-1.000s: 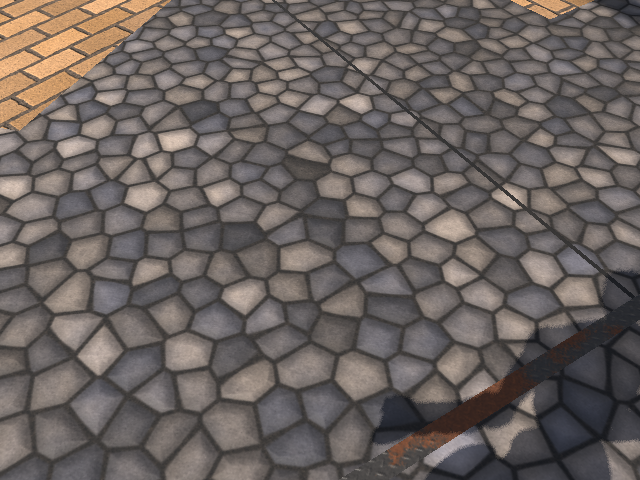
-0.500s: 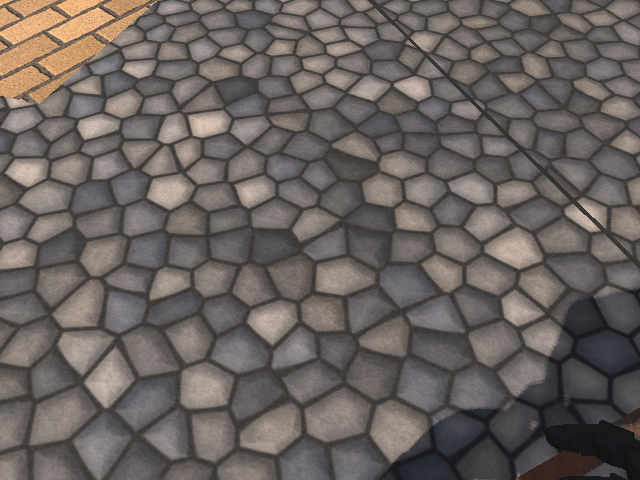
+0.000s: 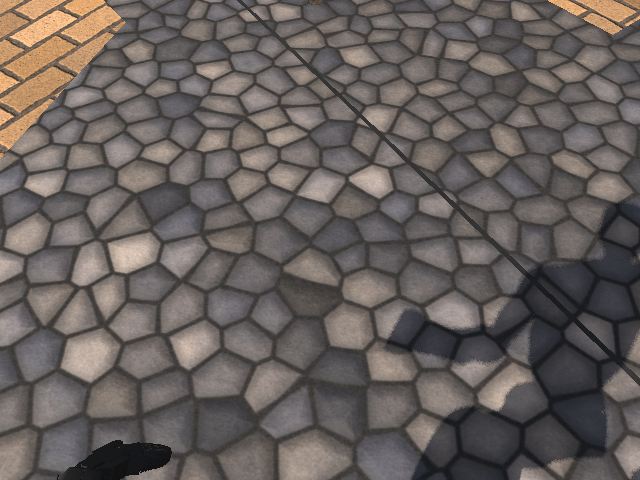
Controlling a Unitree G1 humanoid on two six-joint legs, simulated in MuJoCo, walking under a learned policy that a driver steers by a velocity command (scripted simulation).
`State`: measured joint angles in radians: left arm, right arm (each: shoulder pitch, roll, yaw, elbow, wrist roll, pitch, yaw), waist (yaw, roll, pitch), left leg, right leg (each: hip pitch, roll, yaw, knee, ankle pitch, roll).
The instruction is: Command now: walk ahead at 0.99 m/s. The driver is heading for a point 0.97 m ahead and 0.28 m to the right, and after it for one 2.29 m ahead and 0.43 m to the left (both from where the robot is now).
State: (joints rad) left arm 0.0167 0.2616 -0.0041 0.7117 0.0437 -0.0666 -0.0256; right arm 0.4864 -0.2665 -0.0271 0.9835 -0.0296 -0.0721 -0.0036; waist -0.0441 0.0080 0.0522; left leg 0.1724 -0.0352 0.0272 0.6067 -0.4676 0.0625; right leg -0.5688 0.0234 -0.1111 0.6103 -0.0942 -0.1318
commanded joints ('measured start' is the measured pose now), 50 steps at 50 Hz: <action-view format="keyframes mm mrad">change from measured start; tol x32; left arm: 1 479 271 111 96 -6 10 14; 23 622 -34 28 181 -65 -37 22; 38 -30 31 23 -37 -25 48 -57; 44 587 204 107 146 -33 39 -11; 50 318 139 97 108 -4 17 39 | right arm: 1 -2 -105 -13 -122 25 -39 9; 16 -596 -43 45 -320 6 -7 69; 22 38 -271 -52 -175 -30 -9 -17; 50 -201 -86 -3 -231 1 -27 -2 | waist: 1 188 -176 -409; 12 49 -4 132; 21 -169 -104 -207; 23 -40 294 -485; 37 71 19 119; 46 113 -275 -248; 50 39 132 -25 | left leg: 1 -866 -39 -158 917 45 57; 16 -671 103 75 -40 719 25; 21 -151 11 23 -73 349 61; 24 239 473 -843 -353 -367 147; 33 -351 248 97 -492 449 -18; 42 -106 281 285 -123 1605 -71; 44 -288 271 233 444 1356 -32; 45 -559 55 211 866 341 -52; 46 -923 -14 50 1139 -26 -90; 50 -886 159 -93 868 159 -39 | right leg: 1 1012 -384 996 -342 -654 -189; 8 347 -205 356 -517 -271 -88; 16 467 -158 123 -657 400 -36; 20 667 -203 154 -201 988 -9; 22 367 -121 138 416 520 -12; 23 -18 28 167 800 -380 15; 42 224 55 -119 123 81 -80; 46 987 -234 684 -86 65 -358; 50 490 -263 604 -401 -231 -220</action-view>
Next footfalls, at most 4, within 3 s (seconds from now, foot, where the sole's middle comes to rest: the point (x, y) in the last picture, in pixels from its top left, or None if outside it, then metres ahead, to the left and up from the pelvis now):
0.44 left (274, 382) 0.65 0.11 -0.74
0.88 right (370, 235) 1.04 -0.13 -0.74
1.34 left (385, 117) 1.49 -0.22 -0.74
1.76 right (444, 38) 1.88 -0.47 -0.74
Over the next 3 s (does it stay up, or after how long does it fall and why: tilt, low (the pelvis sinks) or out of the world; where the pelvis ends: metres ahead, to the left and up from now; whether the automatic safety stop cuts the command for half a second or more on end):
stays up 2.23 -0.25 0.02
